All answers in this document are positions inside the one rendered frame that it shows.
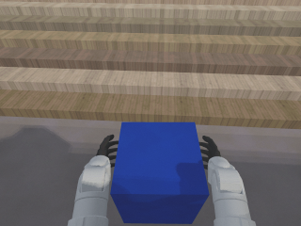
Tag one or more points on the carton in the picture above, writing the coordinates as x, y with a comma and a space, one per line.
159, 176

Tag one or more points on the robot left forearm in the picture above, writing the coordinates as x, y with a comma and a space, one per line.
92, 194

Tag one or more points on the robot right forearm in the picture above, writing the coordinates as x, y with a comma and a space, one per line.
229, 195

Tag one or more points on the right robot hand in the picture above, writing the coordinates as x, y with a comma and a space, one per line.
213, 150

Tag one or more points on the left robot hand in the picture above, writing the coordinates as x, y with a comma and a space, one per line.
105, 151

